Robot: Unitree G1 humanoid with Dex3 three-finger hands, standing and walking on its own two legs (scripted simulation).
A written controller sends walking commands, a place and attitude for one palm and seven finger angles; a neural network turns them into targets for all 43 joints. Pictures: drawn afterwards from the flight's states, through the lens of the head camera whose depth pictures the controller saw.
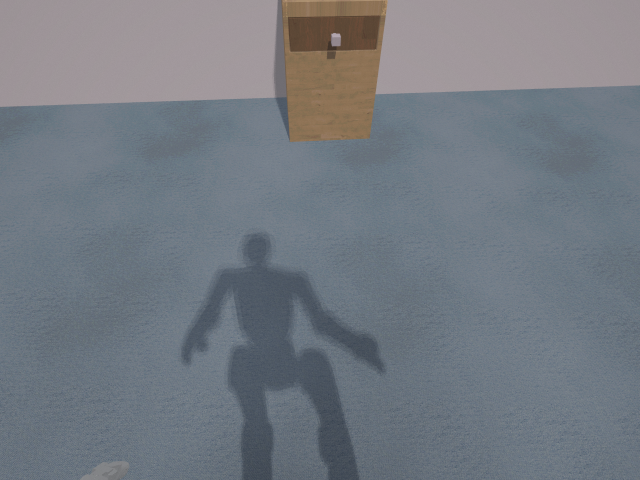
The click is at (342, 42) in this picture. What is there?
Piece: drawer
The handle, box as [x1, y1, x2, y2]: [331, 33, 340, 45]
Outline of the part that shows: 331,34 331,44 340,45 339,34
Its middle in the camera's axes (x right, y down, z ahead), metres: +0.06 -0.87 +1.67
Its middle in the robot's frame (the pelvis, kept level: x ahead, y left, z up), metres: +1.81 +0.01 -0.22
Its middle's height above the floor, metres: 0.55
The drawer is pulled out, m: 0.00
